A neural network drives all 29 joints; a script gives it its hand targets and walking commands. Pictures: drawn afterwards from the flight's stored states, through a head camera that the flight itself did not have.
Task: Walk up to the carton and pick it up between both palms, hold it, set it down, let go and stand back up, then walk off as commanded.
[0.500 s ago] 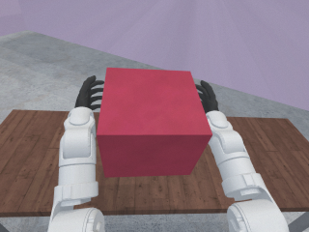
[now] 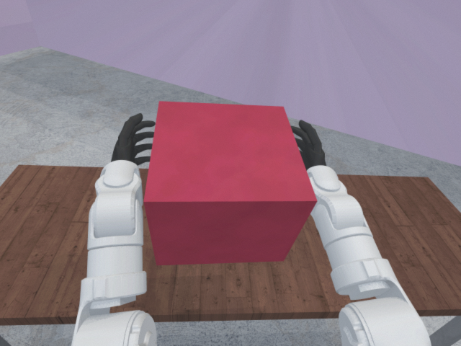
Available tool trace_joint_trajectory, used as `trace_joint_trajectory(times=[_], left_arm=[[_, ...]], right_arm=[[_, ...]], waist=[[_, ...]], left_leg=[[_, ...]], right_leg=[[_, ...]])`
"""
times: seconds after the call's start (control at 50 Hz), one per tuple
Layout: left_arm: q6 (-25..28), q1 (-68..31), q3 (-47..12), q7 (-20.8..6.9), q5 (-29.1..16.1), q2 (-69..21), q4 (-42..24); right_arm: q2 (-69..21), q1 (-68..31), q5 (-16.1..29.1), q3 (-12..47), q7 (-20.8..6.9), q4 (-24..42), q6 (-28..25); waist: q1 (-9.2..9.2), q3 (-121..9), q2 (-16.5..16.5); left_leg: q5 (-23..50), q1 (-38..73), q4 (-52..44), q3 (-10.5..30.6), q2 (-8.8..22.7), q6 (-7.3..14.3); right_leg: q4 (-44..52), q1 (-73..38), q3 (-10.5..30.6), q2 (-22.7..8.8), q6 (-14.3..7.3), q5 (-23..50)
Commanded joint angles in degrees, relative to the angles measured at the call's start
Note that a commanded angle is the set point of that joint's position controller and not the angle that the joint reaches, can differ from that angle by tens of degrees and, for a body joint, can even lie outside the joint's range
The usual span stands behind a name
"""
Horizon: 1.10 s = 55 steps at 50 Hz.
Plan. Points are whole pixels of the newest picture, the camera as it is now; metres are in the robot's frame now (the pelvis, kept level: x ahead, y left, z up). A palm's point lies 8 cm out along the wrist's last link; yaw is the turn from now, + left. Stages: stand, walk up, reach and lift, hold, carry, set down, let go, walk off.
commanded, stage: hold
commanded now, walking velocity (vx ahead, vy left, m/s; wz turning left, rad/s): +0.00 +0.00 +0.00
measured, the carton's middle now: (222, 182) +0.35 +0.01 +0.16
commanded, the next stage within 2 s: none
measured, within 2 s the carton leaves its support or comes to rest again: neither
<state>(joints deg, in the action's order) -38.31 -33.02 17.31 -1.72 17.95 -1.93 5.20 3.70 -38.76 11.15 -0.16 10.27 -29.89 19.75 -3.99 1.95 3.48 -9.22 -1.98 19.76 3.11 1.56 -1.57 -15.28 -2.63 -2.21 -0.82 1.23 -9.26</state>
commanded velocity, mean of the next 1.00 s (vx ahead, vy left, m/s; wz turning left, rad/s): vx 0.00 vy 0.00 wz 0.00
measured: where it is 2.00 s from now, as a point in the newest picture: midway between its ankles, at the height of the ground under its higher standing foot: outside the picture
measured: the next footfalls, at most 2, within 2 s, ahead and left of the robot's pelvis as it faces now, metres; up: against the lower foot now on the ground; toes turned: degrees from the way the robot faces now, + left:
none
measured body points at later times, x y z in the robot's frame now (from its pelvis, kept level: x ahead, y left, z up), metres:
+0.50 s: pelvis +0.00 +0.00 +0.00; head -0.05 +0.03 +0.45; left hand +0.37 +0.17 +0.19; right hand +0.38 -0.14 +0.19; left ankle +0.03 +0.13 -0.75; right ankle +0.00 -0.13 -0.75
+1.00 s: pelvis +0.00 +0.00 +0.00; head -0.05 +0.03 +0.45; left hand +0.37 +0.17 +0.19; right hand +0.38 -0.14 +0.19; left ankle +0.03 +0.13 -0.75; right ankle +0.00 -0.13 -0.75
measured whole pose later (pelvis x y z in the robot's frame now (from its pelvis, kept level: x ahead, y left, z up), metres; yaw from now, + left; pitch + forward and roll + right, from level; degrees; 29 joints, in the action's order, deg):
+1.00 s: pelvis +0.00 +0.00 +0.00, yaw +0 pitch -9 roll -1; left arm -38.5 -33.0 17.2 -1.7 18.1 -2.0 5.2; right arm 3.8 -39.0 11.3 -0.1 10.2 -30.2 19.4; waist -4.1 1.9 3.6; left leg -9.1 -2.0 19.7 3.1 1.6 -1.6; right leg -15.3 -2.6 -2.2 -0.8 1.2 -9.2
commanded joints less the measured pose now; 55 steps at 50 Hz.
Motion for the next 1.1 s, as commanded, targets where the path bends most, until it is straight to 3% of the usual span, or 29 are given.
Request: trace_joint_trajectory(times=[0.0,1.08], left_arm=[[2.38,-34.47,-28.51,-8.65,-8.17,-29.61,-4.14],[2.08,-34.55,-27.96,-8.55,-7.63,-29.3,-3.95]], right_arm=[[-34.35,-41.63,4.05,19.82,-4.51,18.23,-4.44],[-34.13,-41.6,4.09,19.79,-4.62,17.74,-4.49]], waist=[[-0.65,-21.17,-4.73],[-0.73,-20.66,-4.45]], left_leg=[[14.15,6.37,-1.43,-5.26,-4.87,-0.61],[13.6,6.18,-1.63,-5.41,-4.88,-0.47]], right_leg=[[1.22,-2.69,-3.16,4.34,1.23,10.91],[1.25,-2.59,-3.26,4.4,1.38,10.36]])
